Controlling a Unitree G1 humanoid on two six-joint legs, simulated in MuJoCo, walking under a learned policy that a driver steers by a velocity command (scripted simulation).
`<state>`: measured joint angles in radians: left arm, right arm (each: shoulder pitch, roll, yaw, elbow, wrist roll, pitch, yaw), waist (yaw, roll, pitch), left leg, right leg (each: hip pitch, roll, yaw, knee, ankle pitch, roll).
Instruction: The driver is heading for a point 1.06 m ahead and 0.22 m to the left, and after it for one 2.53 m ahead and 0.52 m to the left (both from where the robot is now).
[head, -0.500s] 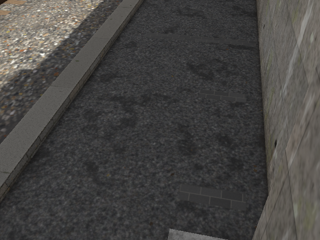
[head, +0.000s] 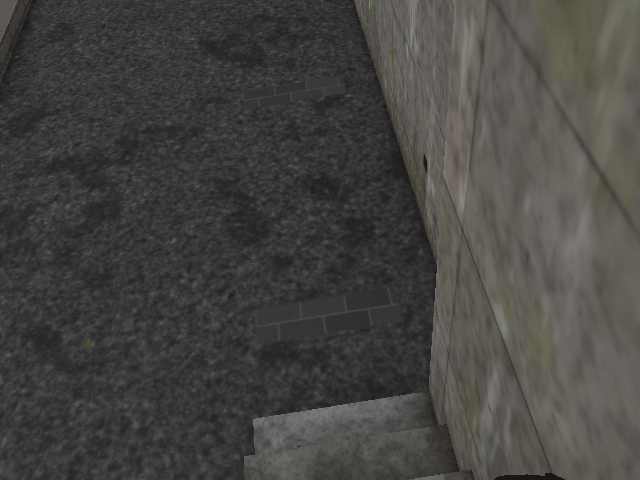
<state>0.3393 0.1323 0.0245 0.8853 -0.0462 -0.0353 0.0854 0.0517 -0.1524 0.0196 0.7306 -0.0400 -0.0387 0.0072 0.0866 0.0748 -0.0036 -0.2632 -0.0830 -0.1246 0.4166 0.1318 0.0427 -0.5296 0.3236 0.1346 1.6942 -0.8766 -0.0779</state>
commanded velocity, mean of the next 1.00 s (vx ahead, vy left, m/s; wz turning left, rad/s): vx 0.64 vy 0.12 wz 0.35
